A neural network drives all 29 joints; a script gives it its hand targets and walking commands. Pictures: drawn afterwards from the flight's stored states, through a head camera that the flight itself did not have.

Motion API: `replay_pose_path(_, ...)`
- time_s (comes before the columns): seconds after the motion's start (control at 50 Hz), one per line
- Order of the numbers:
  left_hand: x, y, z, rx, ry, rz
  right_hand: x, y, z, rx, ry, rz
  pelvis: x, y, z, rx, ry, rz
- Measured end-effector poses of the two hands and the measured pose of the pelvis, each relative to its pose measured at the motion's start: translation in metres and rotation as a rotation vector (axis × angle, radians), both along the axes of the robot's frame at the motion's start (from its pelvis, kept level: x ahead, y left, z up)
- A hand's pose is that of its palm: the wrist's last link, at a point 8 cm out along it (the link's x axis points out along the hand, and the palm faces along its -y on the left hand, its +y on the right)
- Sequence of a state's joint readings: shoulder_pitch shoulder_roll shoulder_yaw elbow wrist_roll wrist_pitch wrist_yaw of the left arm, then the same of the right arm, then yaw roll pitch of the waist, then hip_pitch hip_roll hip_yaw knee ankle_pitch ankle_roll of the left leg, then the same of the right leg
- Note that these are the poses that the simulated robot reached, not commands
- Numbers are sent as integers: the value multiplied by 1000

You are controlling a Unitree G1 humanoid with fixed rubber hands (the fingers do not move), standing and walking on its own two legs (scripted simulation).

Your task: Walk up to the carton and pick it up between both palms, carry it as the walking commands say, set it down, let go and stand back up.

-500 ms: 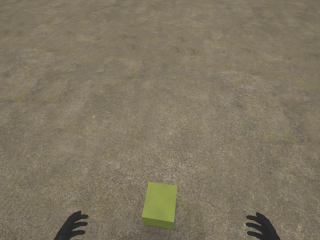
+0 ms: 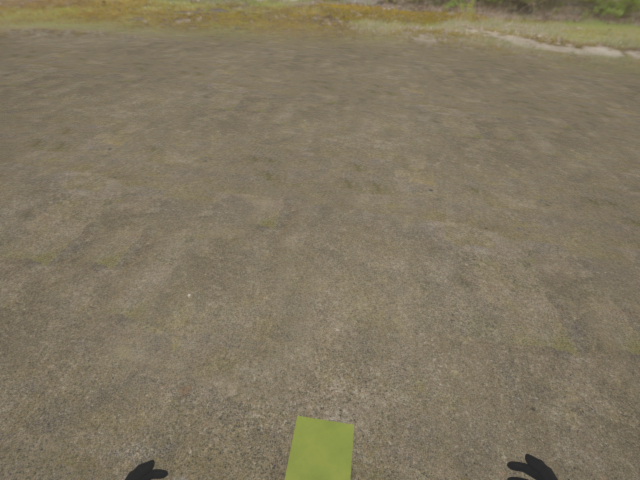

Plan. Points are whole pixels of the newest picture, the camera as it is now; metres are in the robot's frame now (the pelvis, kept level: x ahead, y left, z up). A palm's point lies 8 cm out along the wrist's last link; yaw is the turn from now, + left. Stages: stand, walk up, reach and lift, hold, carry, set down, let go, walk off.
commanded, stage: stand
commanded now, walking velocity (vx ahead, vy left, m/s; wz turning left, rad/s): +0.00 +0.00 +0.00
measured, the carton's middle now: (319, 469) +0.45 +0.01 -0.68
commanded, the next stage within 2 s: none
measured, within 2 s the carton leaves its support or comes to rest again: neither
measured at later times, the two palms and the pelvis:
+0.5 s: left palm out of the picture +0.07 +0.26 -0.10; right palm out of the picture +0.13 -0.27 -0.06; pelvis -0.01 +0.00 +0.00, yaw +0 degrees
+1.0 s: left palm out of the picture +0.07 +0.26 -0.10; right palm out of the picture +0.13 -0.27 -0.06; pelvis -0.01 +0.00 +0.00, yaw +0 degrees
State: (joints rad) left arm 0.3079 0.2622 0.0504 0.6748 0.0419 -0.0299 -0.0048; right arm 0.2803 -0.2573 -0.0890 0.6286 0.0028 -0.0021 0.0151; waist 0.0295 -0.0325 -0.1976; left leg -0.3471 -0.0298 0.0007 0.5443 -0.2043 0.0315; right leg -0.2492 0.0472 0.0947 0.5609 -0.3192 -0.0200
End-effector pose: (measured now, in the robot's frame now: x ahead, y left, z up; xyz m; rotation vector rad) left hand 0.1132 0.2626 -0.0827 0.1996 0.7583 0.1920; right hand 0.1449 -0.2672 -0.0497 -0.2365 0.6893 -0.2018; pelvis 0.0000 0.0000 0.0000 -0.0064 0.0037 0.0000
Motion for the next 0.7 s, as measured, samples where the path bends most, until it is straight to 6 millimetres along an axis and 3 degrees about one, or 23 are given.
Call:
replay_pose_path(0.24,-37,3,-16,-12,90,13,-17,2,-4,-6,29,-4,-10,3,0,-4,-13,-1)
replay_pose_path(0.7,-39,0,-19,-9,130,11,-16,-3,-8,-14,63,0,-5,1,0,-1,-8,0)
